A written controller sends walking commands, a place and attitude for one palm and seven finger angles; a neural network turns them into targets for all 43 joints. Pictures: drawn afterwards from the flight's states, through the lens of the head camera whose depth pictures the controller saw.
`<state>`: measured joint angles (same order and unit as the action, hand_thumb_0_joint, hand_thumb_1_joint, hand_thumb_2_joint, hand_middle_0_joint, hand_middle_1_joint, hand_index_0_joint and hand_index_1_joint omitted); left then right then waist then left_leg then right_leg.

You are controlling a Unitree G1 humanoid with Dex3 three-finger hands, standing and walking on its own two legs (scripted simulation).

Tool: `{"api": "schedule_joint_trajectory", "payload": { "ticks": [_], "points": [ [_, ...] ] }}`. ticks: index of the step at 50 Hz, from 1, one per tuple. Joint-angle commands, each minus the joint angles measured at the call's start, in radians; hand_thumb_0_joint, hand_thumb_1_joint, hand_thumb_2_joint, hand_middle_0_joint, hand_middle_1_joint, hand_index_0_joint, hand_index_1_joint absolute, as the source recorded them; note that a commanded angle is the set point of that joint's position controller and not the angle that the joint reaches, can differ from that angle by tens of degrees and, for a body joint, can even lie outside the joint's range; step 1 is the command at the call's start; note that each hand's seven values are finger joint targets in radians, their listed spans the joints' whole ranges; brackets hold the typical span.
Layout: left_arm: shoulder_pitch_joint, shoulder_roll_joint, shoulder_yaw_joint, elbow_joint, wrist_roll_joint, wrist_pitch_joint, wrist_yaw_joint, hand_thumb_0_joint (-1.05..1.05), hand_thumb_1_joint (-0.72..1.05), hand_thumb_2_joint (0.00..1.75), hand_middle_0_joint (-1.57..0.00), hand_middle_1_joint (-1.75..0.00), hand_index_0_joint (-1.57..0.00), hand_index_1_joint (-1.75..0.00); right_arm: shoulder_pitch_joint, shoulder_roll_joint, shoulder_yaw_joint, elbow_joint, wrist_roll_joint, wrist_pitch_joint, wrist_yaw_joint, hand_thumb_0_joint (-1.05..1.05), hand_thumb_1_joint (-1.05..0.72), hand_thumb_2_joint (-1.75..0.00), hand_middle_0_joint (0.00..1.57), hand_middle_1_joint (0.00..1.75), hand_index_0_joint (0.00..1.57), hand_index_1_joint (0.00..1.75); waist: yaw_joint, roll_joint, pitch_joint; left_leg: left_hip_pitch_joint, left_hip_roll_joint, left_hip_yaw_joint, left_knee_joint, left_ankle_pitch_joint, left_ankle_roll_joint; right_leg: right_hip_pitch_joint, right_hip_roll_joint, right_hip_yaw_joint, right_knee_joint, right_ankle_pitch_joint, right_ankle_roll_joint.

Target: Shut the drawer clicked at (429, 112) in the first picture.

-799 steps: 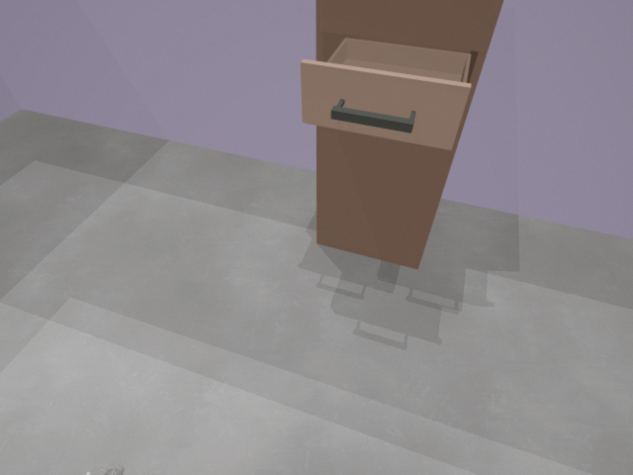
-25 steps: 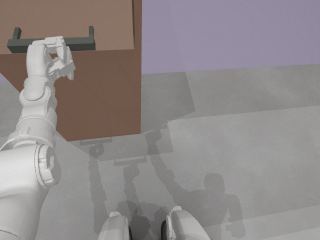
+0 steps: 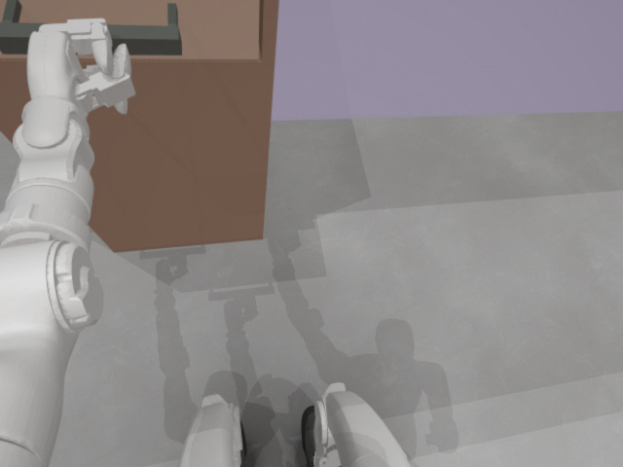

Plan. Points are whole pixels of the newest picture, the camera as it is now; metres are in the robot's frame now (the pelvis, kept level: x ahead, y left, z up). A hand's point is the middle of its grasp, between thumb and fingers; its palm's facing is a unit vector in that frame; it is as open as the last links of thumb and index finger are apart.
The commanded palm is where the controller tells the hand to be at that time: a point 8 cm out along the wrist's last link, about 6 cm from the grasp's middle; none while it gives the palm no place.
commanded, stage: pull the fist back off the drawer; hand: left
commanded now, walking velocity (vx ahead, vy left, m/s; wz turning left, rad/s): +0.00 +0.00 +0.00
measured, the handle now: (94, 25) +0.64 +0.19 +0.09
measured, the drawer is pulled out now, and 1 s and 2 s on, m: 0.00 0.00 0.00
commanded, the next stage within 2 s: draw the hand back to the body in 0.56 s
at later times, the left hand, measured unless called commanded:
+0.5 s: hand (138, 86) +0.55 +0.14 +0.09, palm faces +0.02 -1.00 -0.02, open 3.1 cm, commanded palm +0.52 +0.19 +0.10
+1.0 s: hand (88, 131) +0.45 +0.16 +0.13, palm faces +0.05 -1.00 -0.04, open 3.3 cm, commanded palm +0.41 +0.22 +0.15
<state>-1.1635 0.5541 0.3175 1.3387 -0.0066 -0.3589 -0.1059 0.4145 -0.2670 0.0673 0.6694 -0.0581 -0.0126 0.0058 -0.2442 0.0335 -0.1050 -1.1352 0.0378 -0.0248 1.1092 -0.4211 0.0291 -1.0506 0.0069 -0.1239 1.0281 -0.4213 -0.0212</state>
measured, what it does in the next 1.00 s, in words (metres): rises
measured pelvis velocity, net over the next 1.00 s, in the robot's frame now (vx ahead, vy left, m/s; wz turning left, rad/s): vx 0.07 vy -0.01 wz -0.01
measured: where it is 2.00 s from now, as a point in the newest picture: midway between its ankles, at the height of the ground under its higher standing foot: outside the picture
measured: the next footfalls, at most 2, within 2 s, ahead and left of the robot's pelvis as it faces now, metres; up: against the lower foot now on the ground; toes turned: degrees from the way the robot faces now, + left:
none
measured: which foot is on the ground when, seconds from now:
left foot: down 0.00-1.00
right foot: down 0.00-1.00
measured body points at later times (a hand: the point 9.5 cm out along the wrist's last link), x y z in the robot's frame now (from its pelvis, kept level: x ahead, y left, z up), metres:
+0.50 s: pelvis +0.03 +0.00 +0.02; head +0.16 +0.01 +0.45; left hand +0.54 +0.19 +0.09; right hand +0.01 -0.25 -0.09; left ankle +0.04 +0.10 -0.65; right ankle +0.03 -0.12 -0.65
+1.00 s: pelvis +0.07 -0.01 +0.06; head +0.12 -0.02 +0.50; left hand +0.44 +0.22 +0.14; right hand +0.16 -0.26 -0.06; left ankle +0.04 +0.10 -0.65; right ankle +0.03 -0.12 -0.65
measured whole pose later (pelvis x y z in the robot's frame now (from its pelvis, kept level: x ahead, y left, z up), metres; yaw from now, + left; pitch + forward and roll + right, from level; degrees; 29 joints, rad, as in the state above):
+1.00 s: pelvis +0.07 -0.01 +0.06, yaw -1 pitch +13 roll -1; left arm -0.31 0.27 0.25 0.52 -0.19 -0.28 -0.13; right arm 0.31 -0.25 0.01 0.56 0.03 0.06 0.01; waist -0.06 0.04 -0.12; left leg -0.59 0.04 0.04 0.80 -0.42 0.01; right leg -0.56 0.02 -0.05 0.76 -0.42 -0.02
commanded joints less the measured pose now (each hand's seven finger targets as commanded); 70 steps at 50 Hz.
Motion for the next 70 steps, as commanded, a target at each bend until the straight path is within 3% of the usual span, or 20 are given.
{"api": "schedule_joint_trajectory", "payload": {
  "ticks": [1, 3, 7, 11, 23, 26, 33, 37, 41, 45, 47, 50, 55, 58, 59, 60, 61, 63, 66, 70],
  "points": [
    [-0.641, 0.157, 0.007, -0.250, -0.006, -0.061, 0.040, 0.00, 0.90, 0.90, -1.40, -1.60, -1.40, -1.60, 0.209, -0.208, -0.069, -0.027, 0.000, -0.008, -0.008, 0.00, -0.90, -0.90, 0.20, 0.30, 0.20, 0.30, -0.086, 0.203, -0.456, 0.519, -0.003, -0.111, -0.158, 0.037, 0.004, 0.016, 0.042, 0.070, -0.150, 0.013, -0.002],
    [-0.642, 0.127, -0.016, -0.269, -0.003, -0.064, 0.037, 0.00, 0.90, 0.90, -1.40, -1.60, -1.40, -1.60, 0.206, -0.206, -0.071, -0.032, -0.001, -0.007, -0.003, 0.00, -0.90, -0.90, 0.20, 0.30, 0.20, 0.30, -0.079, 0.227, -0.462, 0.546, -0.002, -0.122, -0.166, 0.038, -0.003, 0.001, 0.039, 0.064, -0.142, 0.017, -0.005],
    [-0.585, 0.107, -0.009, -0.268, -0.007, -0.069, 0.046, 0.00, 0.90, 0.90, -1.40, -1.60, -1.40, -1.60, 0.204, -0.207, -0.075, -0.038, -0.002, -0.003, 0.006, 0.00, -0.90, -0.90, 0.20, 0.30, 0.20, 0.30, -0.063, 0.195, -0.455, 0.559, 0.001, -0.127, -0.174, 0.048, -0.005, 0.008, 0.039, 0.058, -0.141, 0.025, -0.005],
    [-0.485, 0.146, 0.045, -0.277, -0.015, -0.072, 0.049, 0.00, 0.90, 0.90, -1.40, -1.60, -1.40, -1.60, 0.201, -0.206, -0.079, -0.053, 0.002, 0.006, 0.010, 0.00, -0.90, -0.90, 0.20, 0.30, 0.20, 0.30, -0.026, 0.156, -0.473, 0.535, -0.006, -0.096, -0.170, 0.082, 0.001, 0.085, 0.044, 0.065, -0.150, 0.040, -0.006],
    [-0.129, 0.066, 0.064, -0.434, -0.060, -0.113, 0.035, 0.00, 0.90, 0.90, -1.40, -1.60, -1.40, -1.60, 0.164, -0.172, -0.105, -0.107, 0.026, 0.055, 0.023, 0.00, -0.90, -0.90, 0.20, 0.30, 0.20, 0.30, 0.076, 0.078, -0.507, 0.582, -0.015, -0.022, -0.190, 0.330, -0.001, 0.312, 0.053, 0.079, -0.170, 0.271, -0.002],
    [-0.135, 0.068, 0.062, -0.470, -0.059, -0.123, 0.038, 0.00, 0.90, 0.90, -1.40, -1.60, -1.40, -1.60, 0.157, -0.163, -0.107, -0.100, 0.030, 0.066, 0.020, 0.00, -0.90, -0.90, 0.20, 0.30, 0.20, 0.30, 0.071, 0.073, -0.473, 0.568, -0.018, -0.008, -0.189, 0.365, 0.002, 0.349, 0.051, 0.089, -0.170, 0.339, 0.001],
    [-0.048, -0.022, 0.008, -0.545, -0.082, -0.144, 0.016, 0.00, 0.90, 0.90, -1.40, -1.60, -1.40, -1.60, 0.132, -0.148, -0.121, -0.090, 0.041, 0.073, 0.022, 0.00, -0.90, -0.90, 0.20, 0.30, 0.20, 0.30, 0.088, 0.102, -0.504, 0.669, -0.015, -0.007, -0.187, 0.517, -0.007, 0.372, 0.049, 0.088, -0.166, 0.451, 0.000],
    [0.235, -0.045, 0.010, -0.759, -0.130, -0.104, -0.006, 0.00, 0.90, 0.90, -1.40, -1.60, -1.40, -1.60, 0.092, -0.137, -0.128, -0.150, 0.064, 0.077, 0.026, 0.00, -0.90, -0.90, 0.20, 0.30, 0.20, 0.30, 0.164, 0.128, -0.590, 0.781, -0.012, 0.005, -0.227, 0.706, -0.008, 0.512, 0.047, 0.088, -0.196, 0.585, -0.001],
    [0.424, -0.076, -0.013, -0.894, -0.171, -0.030, -0.007, 0.00, 0.90, 0.90, -1.40, -1.60, -1.40, -1.60, 0.037, -0.131, -0.124, -0.187, 0.084, 0.069, 0.018, 0.00, -0.90, -0.90, 0.20, 0.30, 0.20, 0.30, 0.174, -0.014, -0.455, 0.702, -0.019, 0.031, -0.292, 0.617, 0.008, 0.644, 0.042, 0.090, -0.250, 0.646, 0.007],
    [0.496, -0.067, -0.004, -1.027, -0.190, 0.004, -0.007, 0.00, 0.90, 0.90, -1.40, -1.60, -1.40, -1.60, -0.023, -0.124, -0.119, -0.205, 0.094, 0.055, -0.002, 0.00, -0.90, -0.90, 0.20, 0.30, 0.20, 0.30, 0.177, -0.022, -0.376, 0.706, -0.033, 0.052, -0.344, 0.524, 0.012, 0.708, 0.033, 0.097, -0.297, 0.660, 0.013],
    [0.516, -0.079, -0.021, -1.077, -0.195, 0.009, -0.020, 0.00, 0.90, 0.90, -1.40, -1.60, -1.40, -1.60, -0.052, -0.117, -0.113, -0.207, 0.097, 0.043, -0.012, 0.00, -0.90, -0.90, 0.20, 0.30, 0.20, 0.30, 0.178, 0.039, -0.352, 0.747, -0.035, 0.052, -0.356, 0.523, 0.011, 0.704, 0.029, 0.099, -0.311, 0.645, 0.009],
    [0.592, -0.123, -0.055, -1.146, -0.218, 0.021, -0.050, 0.00, 0.90, 0.90, -1.40, -1.60, -1.40, -1.60, -0.095, -0.112, -0.109, -0.216, 0.100, 0.018, -0.022, 0.00, -0.90, -0.90, 0.20, 0.30, 0.20, 0.30, 0.186, 0.035, -0.347, 0.798, -0.035, 0.047, -0.382, 0.511, 0.010, 0.720, 0.027, 0.092, -0.338, 0.618, 0.009],
    [0.729, -0.144, -0.075, -1.203, -0.249, 0.087, -0.096, 0.00, 0.90, 0.90, -1.40, -1.60, -1.40, -1.60, -0.172, -0.114, -0.096, -0.240, 0.113, -0.018, -0.035, 0.00, -0.90, -0.90, 0.20, 0.30, 0.20, 0.30, 0.203, 0.001, -0.246, 0.812, -0.038, 0.033, -0.434, 0.440, 0.008, 0.730, 0.021, 0.077, -0.381, 0.549, 0.006],
    [0.776, -0.114, -0.041, -1.256, -0.266, 0.127, -0.104, 0.00, 0.90, 0.90, -1.40, -1.60, -1.40, -1.60, -0.218, -0.113, -0.085, -0.258, 0.116, -0.038, -0.044, 0.00, -0.90, -0.90, 0.20, 0.30, 0.20, 0.30, 0.223, -0.017, -0.207, 0.813, -0.045, 0.030, -0.468, 0.377, 0.009, 0.757, 0.015, 0.079, -0.407, 0.503, 0.004],
    [0.796, -0.030, -0.074, -1.366, -0.144, 0.138, 0.004, 0.00, 0.90, 0.90, -1.40, -1.60, -1.40, -1.60, -0.288, -0.098, -0.088, -0.259, 0.109, -0.026, -0.058, 0.00, -0.90, -0.90, 0.20, 0.30, 0.20, 0.30, 0.265, -0.024, -0.197, 0.862, -0.047, 0.045, -0.518, 0.362, 0.009, 0.792, -0.015, 0.120, -0.473, 0.450, 0.001],
    [0.847, -0.084, -0.096, -1.377, -0.131, 0.161, 0.059, 0.00, 0.90, 0.90, -1.40, -1.60, -1.40, -1.60, -0.296, -0.090, -0.081, -0.264, 0.107, -0.026, -0.069, 0.00, -0.90, -0.90, 0.20, 0.30, 0.20, 0.30, 0.247, -0.028, -0.149, 0.877, -0.043, 0.045, -0.545, 0.340, 0.008, 0.790, -0.018, 0.114, -0.500, 0.418, 0.004],
    [0.862, -0.099, -0.127, -1.404, -0.117, 0.181, 0.091, 0.00, 0.90, 0.90, -1.40, -1.60, -1.40, -1.60, -0.310, -0.092, -0.076, -0.257, 0.103, -0.024, -0.075, 0.00, -0.90, -0.90, 0.20, 0.30, 0.20, 0.30, 0.250, -0.022, -0.124, 0.889, -0.042, 0.042, -0.569, 0.322, 0.010, 0.801, -0.017, 0.116, -0.526, 0.389, 0.005],
    [0.915, -0.081, -0.097, -1.422, -0.097, 0.211, 0.143, 0.00, 0.90, 0.90, -1.40, -1.60, -1.40, -1.60, -0.319, -0.087, -0.068, -0.241, 0.099, -0.019, -0.087, 0.00, -0.90, -0.90, 0.20, 0.30, 0.20, 0.30, 0.254, -0.031, -0.088, 0.923, -0.039, 0.041, -0.605, 0.318, 0.012, 0.830, -0.017, 0.112, -0.558, 0.378, 0.005],
    [0.934, -0.070, -0.093, -1.497, -0.078, 0.226, 0.179, 0.00, 0.90, 0.90, -1.40, -1.60, -1.40, -1.60, -0.343, -0.084, -0.059, -0.230, 0.092, -0.026, -0.097, 0.00, -0.90, -0.90, 0.20, 0.30, 0.20, 0.30, 0.257, -0.023, -0.058, 0.981, -0.039, 0.034, -0.661, 0.320, 0.012, 0.861, -0.010, 0.109, -0.613, 0.346, 0.002],
    [1.005, -0.114, -0.120, -1.582, -0.065, 0.232, 0.202, 0.00, 0.90, 0.90, -1.40, -1.60, -1.40, -1.60, -0.356, -0.071, -0.051, -0.223, 0.082, -0.046, -0.097, 0.00, -0.90, -0.90, 0.20, 0.30, 0.20, 0.30, 0.261, 0.044, -0.034, 1.062, -0.037, 0.029, -0.718, 0.337, 0.005, 0.900, -0.009, 0.098, -0.655, 0.336, -0.003]
  ]
}}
